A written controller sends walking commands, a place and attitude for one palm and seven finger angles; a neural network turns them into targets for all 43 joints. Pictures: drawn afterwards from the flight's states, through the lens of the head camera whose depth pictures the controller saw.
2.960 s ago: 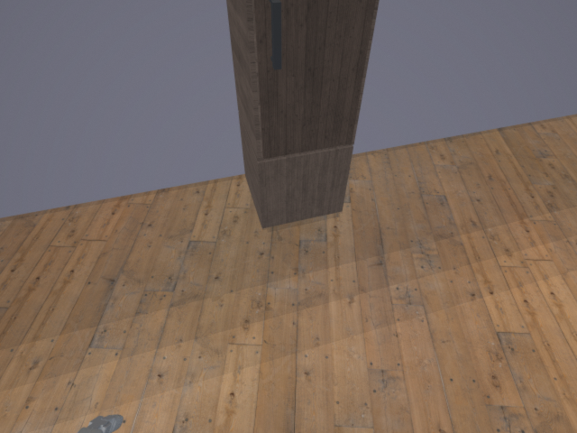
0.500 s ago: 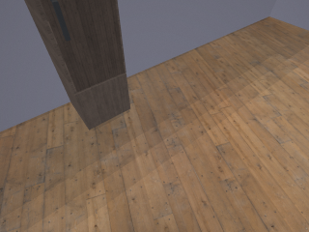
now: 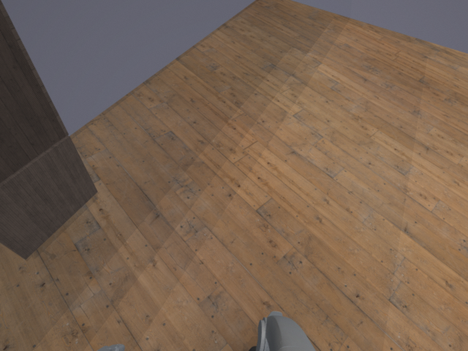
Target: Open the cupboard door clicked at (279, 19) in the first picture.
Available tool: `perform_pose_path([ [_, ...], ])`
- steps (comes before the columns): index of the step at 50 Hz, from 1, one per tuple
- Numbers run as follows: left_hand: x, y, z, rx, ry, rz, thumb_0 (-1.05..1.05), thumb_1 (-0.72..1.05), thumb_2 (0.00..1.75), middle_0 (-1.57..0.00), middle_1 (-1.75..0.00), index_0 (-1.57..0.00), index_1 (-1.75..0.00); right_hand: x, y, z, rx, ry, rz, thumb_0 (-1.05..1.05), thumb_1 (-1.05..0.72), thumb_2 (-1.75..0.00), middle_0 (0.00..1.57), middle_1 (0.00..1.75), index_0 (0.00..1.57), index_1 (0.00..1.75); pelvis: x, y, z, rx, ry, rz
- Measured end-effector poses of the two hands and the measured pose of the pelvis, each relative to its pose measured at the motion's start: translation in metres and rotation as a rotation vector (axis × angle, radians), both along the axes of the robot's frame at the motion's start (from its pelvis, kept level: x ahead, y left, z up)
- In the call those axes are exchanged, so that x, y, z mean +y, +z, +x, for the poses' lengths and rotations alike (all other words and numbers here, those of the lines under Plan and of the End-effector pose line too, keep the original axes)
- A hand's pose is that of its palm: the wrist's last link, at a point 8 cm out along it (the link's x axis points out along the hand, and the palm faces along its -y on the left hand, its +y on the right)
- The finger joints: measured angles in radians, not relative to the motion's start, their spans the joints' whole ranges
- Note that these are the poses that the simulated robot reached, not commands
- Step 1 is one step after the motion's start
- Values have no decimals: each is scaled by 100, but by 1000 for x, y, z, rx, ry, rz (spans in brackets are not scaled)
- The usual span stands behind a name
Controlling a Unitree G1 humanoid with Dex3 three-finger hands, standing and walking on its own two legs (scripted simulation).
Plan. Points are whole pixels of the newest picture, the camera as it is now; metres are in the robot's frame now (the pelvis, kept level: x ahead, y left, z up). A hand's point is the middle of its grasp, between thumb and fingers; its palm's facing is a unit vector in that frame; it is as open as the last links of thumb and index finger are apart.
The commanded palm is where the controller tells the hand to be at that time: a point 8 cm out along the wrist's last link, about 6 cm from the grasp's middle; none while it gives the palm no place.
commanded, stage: walk to a spot facing it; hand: left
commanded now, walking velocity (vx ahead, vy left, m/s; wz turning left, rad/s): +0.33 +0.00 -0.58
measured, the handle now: out of the picture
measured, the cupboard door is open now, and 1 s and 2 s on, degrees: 0 0 0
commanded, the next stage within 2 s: turn to face it in 1.12 s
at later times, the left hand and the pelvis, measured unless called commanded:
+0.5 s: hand (148, 268) +0.30 +0.18 -0.16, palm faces -0.18 -0.95 -0.25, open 7.3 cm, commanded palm none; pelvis +0.24 -0.01 +0.00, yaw -15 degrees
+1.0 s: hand (188, 172) +0.57 +0.13 -0.16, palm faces -0.47 -0.86 -0.19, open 7.3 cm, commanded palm none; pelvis +0.40 +0.00 +0.00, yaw -33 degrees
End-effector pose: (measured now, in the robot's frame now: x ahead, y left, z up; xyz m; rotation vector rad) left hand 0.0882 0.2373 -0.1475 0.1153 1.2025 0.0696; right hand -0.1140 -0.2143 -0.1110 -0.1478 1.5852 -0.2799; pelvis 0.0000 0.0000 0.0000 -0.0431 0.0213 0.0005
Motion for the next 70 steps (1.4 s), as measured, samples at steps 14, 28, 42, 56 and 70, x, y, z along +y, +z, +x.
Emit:
perform_pose_path([
  [14, -46, 0, 167, -47, -151, 48, -1, 93, 90, -20, -30, -21, -30, -18, -31, 162, -138, -165, 37, 1, -90, -90, 20, 30, 20, 29, -27, -10, 135, -29, -158, 26],
  [28, 4, 16, 224, 130, -138, 123, 0, 92, 90, -20, -30, -20, -30, -36, -13, 457, -548, -16, 4, 1, -91, -90, 20, 30, 20, 29, 1, -1, 269, 15, -279, 36],
  [42, 0, 1, 398, 116, -327, 61, 0, 91, 90, -19, -30, -20, -30, -12, 2, 469, -470, -253, -119, 0, -92, -90, 21, 30, 21, 30, 20, 4, 370, -47, -473, 6],
  [56, -130, 19, 556, -85, -659, 104, 0, 91, 90, -19, -30, -20, -30, -10, -41, 362, -208, -600, -54, 1, -91, -90, 20, 30, 20, 29, -29, -12, 409, -23, -659, 53],
  [70, -191, 29, 573, -114, -753, 64, 0, 91, 90, -20, -30, -21, -30, -38, -31, 410, -309, -657, -72, 1, -91, -90, 20, 30, 20, 29, -51, 1, 433, -24, -727, 30],
])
